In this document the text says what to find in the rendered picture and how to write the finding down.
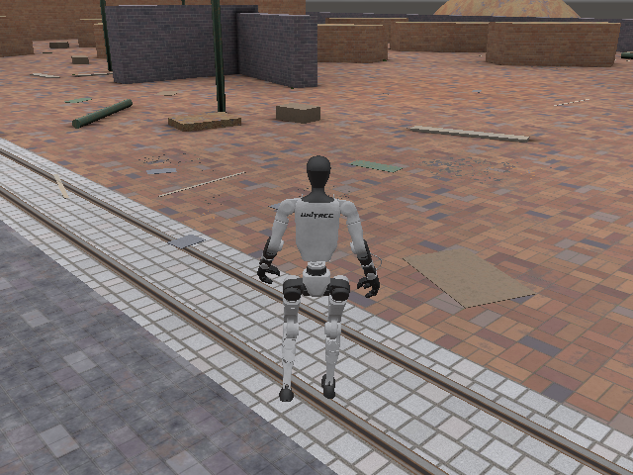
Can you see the left robot hand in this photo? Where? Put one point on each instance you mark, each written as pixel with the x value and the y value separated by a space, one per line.
pixel 261 273

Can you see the right robot upper arm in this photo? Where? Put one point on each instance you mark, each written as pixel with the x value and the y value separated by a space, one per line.
pixel 349 210

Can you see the left robot shin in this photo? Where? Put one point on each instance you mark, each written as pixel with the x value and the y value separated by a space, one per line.
pixel 288 357

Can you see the right robot hand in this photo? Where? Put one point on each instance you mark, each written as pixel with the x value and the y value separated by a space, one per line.
pixel 368 283

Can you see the left robot forearm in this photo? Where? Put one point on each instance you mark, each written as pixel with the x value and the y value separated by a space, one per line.
pixel 267 256

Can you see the right robot foot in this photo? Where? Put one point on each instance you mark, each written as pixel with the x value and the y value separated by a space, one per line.
pixel 328 391

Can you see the left robot upper arm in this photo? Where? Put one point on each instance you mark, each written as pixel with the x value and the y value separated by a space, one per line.
pixel 286 208

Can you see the right robot forearm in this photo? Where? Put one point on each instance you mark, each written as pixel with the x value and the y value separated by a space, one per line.
pixel 367 263

